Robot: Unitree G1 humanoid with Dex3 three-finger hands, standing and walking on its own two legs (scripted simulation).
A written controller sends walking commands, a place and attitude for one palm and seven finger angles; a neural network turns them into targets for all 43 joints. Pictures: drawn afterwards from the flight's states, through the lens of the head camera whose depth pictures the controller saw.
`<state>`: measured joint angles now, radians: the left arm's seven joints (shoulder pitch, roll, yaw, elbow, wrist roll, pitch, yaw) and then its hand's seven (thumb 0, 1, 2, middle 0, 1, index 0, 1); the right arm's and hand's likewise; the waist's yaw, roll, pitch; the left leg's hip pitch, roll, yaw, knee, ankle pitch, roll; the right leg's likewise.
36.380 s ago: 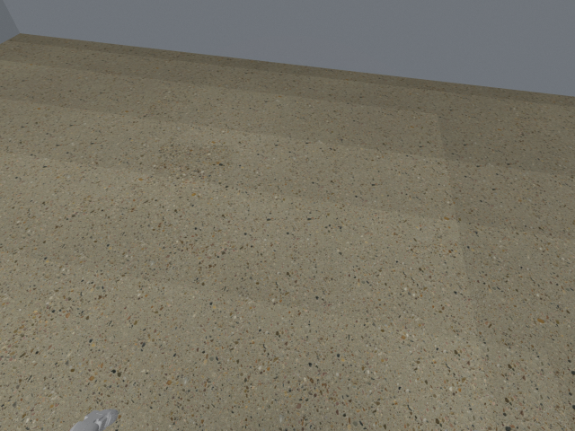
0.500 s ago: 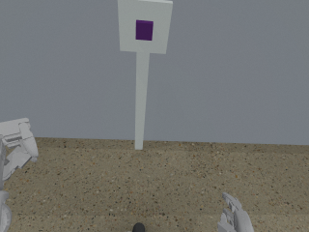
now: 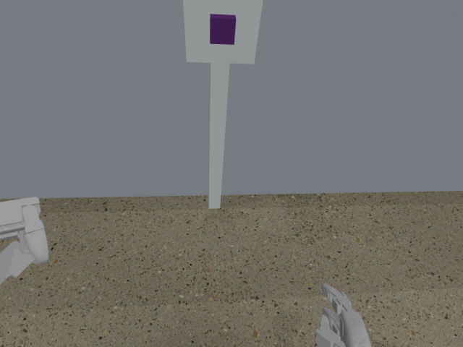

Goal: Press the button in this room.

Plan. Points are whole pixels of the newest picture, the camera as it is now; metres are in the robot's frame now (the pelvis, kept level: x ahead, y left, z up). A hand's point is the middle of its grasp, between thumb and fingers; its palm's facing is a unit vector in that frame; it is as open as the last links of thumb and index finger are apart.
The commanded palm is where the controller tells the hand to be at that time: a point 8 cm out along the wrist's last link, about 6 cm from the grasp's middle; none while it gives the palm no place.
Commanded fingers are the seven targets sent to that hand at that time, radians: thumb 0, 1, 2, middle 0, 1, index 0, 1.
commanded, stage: stop stepping back and stand still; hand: left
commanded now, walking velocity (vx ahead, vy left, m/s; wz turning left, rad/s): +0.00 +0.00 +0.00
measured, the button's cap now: (222, 29) +0.84 +0.07 +0.16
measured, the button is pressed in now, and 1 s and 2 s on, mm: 0 0 0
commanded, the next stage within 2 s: let the arm hang, fingers relaxed in 0.20 s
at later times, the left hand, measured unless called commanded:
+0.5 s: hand out of the picture +0.13 +0.24 -0.10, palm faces -0.03 -0.92 -0.39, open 3.0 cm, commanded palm none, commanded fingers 0.00 0.90 0.90 -0.90 -1.06 -0.90 -1.06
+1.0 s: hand out of the picture -0.02 +0.23 -0.16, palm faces +0.02 -0.94 -0.34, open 6.6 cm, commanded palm none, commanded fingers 0.00 0.90 0.90 -0.20 -0.30 -0.20 -0.30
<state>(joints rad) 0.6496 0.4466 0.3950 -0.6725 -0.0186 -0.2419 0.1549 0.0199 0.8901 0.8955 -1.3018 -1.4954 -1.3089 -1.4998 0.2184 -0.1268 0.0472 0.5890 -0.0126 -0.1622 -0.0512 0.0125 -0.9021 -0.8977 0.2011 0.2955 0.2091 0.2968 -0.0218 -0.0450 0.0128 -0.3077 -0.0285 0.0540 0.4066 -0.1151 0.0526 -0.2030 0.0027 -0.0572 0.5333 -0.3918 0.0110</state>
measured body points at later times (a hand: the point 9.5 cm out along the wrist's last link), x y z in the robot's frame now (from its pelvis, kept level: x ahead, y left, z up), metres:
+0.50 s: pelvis -0.03 +0.00 -0.01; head -0.02 -0.01 +0.43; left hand +0.13 +0.28 -0.08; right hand +0.12 -0.27 -0.12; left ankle +0.06 +0.08 -0.74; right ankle -0.04 -0.12 -0.74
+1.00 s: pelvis -0.01 -0.02 +0.00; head +0.01 -0.03 +0.45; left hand -0.02 +0.28 -0.14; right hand +0.04 -0.29 -0.15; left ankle +0.06 +0.08 -0.74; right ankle -0.04 -0.12 -0.74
